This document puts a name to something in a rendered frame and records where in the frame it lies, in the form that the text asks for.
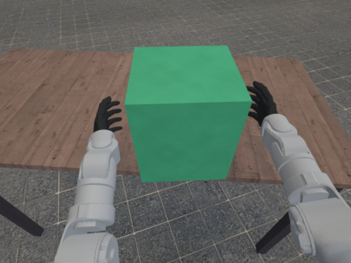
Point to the robot right upper arm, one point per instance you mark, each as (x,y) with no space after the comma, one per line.
(322,228)

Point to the table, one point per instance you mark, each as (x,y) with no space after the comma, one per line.
(49,101)

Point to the robot right hand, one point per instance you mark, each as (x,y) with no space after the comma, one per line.
(264,102)

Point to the carton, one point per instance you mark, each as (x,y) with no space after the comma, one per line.
(186,108)

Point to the robot left hand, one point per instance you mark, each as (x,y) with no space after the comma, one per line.
(101,121)

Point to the robot left upper arm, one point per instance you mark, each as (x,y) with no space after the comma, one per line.
(89,248)

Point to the left robot forearm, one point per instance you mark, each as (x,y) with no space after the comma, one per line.
(93,208)

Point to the right robot forearm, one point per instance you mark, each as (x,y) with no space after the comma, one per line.
(302,178)

